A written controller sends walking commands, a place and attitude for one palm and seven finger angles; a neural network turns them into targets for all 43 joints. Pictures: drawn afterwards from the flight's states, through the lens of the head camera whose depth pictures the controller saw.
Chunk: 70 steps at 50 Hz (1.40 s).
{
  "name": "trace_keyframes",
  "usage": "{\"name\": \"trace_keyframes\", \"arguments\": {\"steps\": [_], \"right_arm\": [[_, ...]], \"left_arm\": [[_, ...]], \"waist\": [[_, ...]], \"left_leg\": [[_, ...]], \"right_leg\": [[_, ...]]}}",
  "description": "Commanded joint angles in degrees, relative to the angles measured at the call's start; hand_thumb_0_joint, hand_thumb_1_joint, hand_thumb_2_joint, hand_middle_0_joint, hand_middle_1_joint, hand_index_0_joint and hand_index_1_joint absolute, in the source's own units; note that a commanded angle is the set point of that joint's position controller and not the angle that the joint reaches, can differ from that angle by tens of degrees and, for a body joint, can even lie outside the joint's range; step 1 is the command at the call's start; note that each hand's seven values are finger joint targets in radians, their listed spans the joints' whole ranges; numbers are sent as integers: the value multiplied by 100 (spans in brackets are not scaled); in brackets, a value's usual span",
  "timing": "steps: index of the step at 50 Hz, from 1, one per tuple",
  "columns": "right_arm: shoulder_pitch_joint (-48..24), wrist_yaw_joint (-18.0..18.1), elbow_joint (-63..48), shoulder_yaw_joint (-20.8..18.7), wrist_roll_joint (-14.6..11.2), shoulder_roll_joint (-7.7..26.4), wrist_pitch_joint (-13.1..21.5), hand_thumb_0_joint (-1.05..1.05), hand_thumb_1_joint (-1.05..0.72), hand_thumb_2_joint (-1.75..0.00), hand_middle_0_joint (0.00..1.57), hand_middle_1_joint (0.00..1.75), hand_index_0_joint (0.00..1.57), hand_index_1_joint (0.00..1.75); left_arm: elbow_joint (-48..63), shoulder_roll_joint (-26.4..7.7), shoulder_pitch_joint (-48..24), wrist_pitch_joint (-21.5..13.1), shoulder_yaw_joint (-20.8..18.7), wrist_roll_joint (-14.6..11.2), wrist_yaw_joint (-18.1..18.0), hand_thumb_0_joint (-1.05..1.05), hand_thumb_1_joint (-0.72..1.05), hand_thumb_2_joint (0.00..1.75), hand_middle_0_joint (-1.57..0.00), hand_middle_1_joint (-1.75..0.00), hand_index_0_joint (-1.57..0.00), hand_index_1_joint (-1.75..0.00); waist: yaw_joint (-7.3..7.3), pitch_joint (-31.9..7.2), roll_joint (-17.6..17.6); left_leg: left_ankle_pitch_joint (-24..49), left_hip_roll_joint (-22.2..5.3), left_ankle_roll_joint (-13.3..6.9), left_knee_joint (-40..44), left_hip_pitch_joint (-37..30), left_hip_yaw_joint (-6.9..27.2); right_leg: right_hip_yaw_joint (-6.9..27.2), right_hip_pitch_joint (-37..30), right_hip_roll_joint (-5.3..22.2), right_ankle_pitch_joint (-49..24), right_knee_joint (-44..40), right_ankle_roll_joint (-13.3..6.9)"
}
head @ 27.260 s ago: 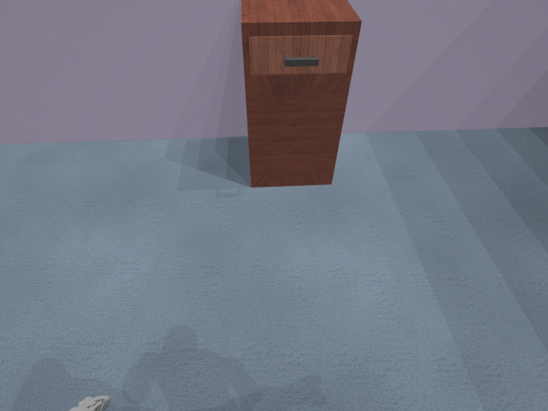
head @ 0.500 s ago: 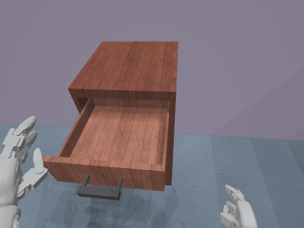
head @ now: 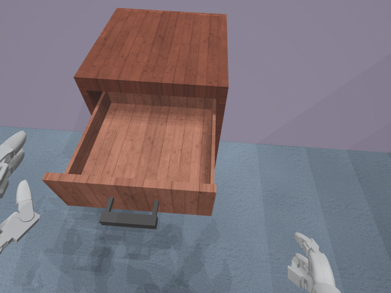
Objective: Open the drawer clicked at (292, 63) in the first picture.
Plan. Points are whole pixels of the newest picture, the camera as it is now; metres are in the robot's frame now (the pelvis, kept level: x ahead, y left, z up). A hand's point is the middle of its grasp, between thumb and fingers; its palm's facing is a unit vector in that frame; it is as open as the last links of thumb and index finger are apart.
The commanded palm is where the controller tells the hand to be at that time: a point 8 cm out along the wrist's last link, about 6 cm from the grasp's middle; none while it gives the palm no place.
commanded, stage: step back with the hand held close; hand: left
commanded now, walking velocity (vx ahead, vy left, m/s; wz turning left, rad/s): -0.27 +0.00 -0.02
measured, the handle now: (131, 211) +0.30 +0.17 -0.07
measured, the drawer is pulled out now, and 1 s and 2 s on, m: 0.30 0.30 0.30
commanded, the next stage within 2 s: stop stepping back and stand still in 0.88 s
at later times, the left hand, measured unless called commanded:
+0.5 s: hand out of the picture +0.16 +0.26 +0.16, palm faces +0.34 -0.83 -0.45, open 7.4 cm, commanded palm +0.09 +0.30 +0.18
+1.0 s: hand out of the picture +0.04 +0.21 +0.16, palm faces +0.29 -0.83 -0.48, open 7.4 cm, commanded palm -0.03 +0.25 +0.18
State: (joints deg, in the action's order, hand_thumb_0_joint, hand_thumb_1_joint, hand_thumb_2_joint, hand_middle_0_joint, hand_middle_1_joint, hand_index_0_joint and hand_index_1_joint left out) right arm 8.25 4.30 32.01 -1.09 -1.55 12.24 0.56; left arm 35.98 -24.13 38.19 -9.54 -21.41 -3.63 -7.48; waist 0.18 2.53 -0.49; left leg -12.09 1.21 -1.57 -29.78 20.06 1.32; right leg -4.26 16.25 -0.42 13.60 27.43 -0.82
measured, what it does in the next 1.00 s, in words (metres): walks backwards: right foot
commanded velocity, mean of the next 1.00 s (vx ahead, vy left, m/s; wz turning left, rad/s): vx -0.34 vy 0.00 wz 0.00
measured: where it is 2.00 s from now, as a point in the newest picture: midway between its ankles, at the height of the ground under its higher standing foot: outside the picture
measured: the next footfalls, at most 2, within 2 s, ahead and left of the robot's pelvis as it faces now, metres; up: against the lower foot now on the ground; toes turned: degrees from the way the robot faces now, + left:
right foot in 0.76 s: -0.21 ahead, -0.13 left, +0.00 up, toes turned +1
left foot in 1.02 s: -0.14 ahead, +0.07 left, +0.00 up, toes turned +1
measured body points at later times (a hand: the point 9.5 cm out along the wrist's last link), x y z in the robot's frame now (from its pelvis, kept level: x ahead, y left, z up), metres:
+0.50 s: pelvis -0.05 +0.02 -0.01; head +0.00 +0.05 +0.44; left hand +0.14 +0.30 +0.18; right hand +0.13 -0.21 -0.08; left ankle +0.03 +0.10 -0.74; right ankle -0.05 -0.11 -0.71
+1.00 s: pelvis -0.16 -0.02 +0.00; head -0.12 -0.01 +0.45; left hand +0.02 +0.25 +0.18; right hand +0.02 -0.27 -0.08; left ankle -0.17 +0.07 -0.72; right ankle -0.21 -0.12 -0.73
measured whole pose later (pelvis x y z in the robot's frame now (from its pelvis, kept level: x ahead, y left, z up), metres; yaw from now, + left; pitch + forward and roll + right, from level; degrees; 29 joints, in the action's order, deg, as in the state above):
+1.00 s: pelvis -0.16 -0.02 +0.00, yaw -1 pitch +3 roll +0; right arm 7.3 5.1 34.1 0.9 -1.4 12.0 0.7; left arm 35.5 -22.6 38.5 -11.9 -22.8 -2.7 -7.6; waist 1.3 1.1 2.1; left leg -19.2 1.9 1.5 -38.5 21.3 -2.2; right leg -3.6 13.7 -0.1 17.4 30.2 -1.5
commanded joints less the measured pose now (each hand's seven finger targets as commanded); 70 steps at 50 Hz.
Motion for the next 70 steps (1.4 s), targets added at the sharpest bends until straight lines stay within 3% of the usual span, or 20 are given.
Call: {"name": "trace_keyframes", "arguments": {"steps": [1,8,15,17,21,25,34,38,40,42,44,47,49,51,53,56,61,64,66,70], "right_arm": [[-523,36,-990,-223,13,721,415,0,-90,-90,20,30,20,30],[-425,21,-1000,-184,31,694,579,0,-90,-90,20,30,20,30],[-297,21,-709,-205,81,643,596,0,-90,-90,20,30,20,30],[-402,49,-721,-199,77,667,570,0,-90,-90,20,30,20,30],[-488,59,-943,-148,135,657,681,0,-90,-90,20,30,20,30],[-221,-78,-691,-228,191,618,893,0,-90,-90,20,30,20,30],[-461,-231,-561,-113,181,704,932,0,-90,-90,20,30,20,30],[-661,-262,-743,-94,117,701,800,0,-90,-90,20,30,20,30],[-506,-227,-797,-266,-128,669,666,0,-90,-90,20,30,20,30],[-1007,-128,-853,-271,-157,522,588,0,-90,-90,20,30,20,30],[-1037,18,-764,92,37,60,404,0,-90,-90,20,30,20,30],[-1102,205,-757,164,37,327,325,0,-90,-90,20,30,20,30],[-698,174,-721,-5,16,475,281,0,-90,-90,20,30,20,30],[-324,-22,-838,-295,-25,675,455,0,-90,-90,20,30,20,30],[-205,-114,-860,-226,120,503,671,0,-90,-90,20,30,20,30],[-183,-206,-772,-176,52,508,769,0,-90,-90,20,30,20,30],[-324,-140,-827,-100,-27,619,715,0,-90,-90,20,30,20,30],[-49,-99,-734,-296,-31,691,506,0,-90,-90,20,30,20,30],[-149,-127,-590,-220,28,620,523,0,-90,-90,20,30,20,30],[-185,-20,-561,-110,102,555,679,0,-90,-90,20,30,20,30]], "left_arm": [[1250,-734,199,-412,-728,-7,-118,0,90,90,-20,-30,-20,-30],[1370,-770,30,-522,-824,33,-162,0,90,90,-20,-30,-20,-30],[1305,-700,-230,-559,-643,23,-286,0,90,90,-20,-30,-20,-30],[1361,-806,-278,-548,-735,34,-306,0,90,90,-20,-30,-20,-30],[1616,-858,-283,-649,-890,140,-263,0,90,90,-20,-30,-20,-30],[1663,-700,104,-684,-737,51,-206,0,90,90,-20,-30,-20,-30],[1726,-912,113,-654,-933,-192,78,0,90,90,-20,-30,-20,-30],[1793,-1148,331,-786,-1244,-327,249,0,90,90,-20,-30,-20,-30],[1480,-1059,280,-771,-1095,-285,280,0,90,90,-20,-30,-20,-30],[893,-1102,344,-654,-1293,-202,154,0,90,90,-20,-30,-20,-30],[568,-734,327,-537,-964,11,41,0,90,90,-20,-30,-20,-30],[787,-776,-366,-571,-687,152,-125,0,90,90,-20,-30,-20,-30],[1290,-731,-210,-508,-547,72,-172,0,90,90,-20,-30,-20,-30],[1874,-819,-157,-603,-615,69,-235,0,90,90,-20,-30,-20,-30],[1805,-874,521,-600,-787,101,-236,0,90,90,-20,-30,-20,-30],[2187,-849,557,-457,-910,126,-295,0,90,90,-20,-30,-20,-30],[1263,-830,513,-462,-1014,-5,-284,0,90,90,-20,-30,-20,-30],[699,-677,307,-361,-763,-20,-193,0,90,90,-20,-30,-20,-30],[545,-616,-172,-381,-642,17,-142,0,90,90,-20,-30,-20,-30],[640,-527,-363,-427,-362,244,-235,0,90,90,-20,-30,-20,-30]], "waist": [[-36,-1068,-452],[16,-930,-334],[124,-751,382],[101,-663,24],[17,-681,-1495],[-79,-1408,-788],[-124,-1777,-1258],[-211,-1866,-921],[-66,-1610,1370],[-91,-941,1383],[110,-629,748],[240,-429,770],[210,-911,306],[51,-1415,-982],[40,-1565,-1437],[73,-1341,-1231],[124,-666,-465],[176,-226,1331],[317,-247,1184],[179,-392,793]], "left_leg": [[474,-928,-216,841,488,862],[-1030,-831,-247,720,1189,834],[-794,-211,73,-909,-385,283],[-686,-410,31,-278,-283,530],[-1677,-1806,-549,2077,1785,2132],[1968,-1658,-660,926,-588,1447],[2353,-1445,-509,857,-1324,1085],[1340,-1132,-233,447,-876,615],[-519,-10,279,-1735,-876,-258],[-1960,315,283,-4339,661,24],[-2188,74,340,-3631,1518,-9],[-1547,81,319,-701,941,-306],[1265,-338,204,1253,-453,-232],[4581,-1971,-469,672,-1955,966],[3938,-1899,-667,693,-1706,1367],[2986,-1439,-545,604,-1402,764],[-1827,-713,-143,730,930,293],[-1321,57,111,-2673,396,-137],[-1005,-176,88,-3130,513,80],[-1155,-176,-144,-618,-446,-430]], "right_leg": [[362,-893,358,-519,225,32],[656,-886,458,-189,171,4],[1128,1071,1292,600,-959,-467],[853,996,1005,497,-650,-348],[396,-708,-95,1113,2066,103],[476,513,-39,1490,2182,93],[280,27,-214,1128,527,83],[105,-782,-19,-100,-876,-10],[753,114,1218,-1659,-1423,-381],[1686,619,2176,-3144,-1042,-1053],[753,-741,1661,-5062,-312,-822],[481,-1291,1233,-6002,381,-422],[410,-1009,888,-4216,865,-90],[504,612,344,1070,1644,95],[538,910,74,1944,2328,118],[296,626,124,1179,1699,184],[113,-1435,335,409,-452,95],[2663,1019,1975,3112,-1994,-829],[1953,1160,1921,2287,-1705,-785],[1251,920,1479,2333,-1420,-516]]}}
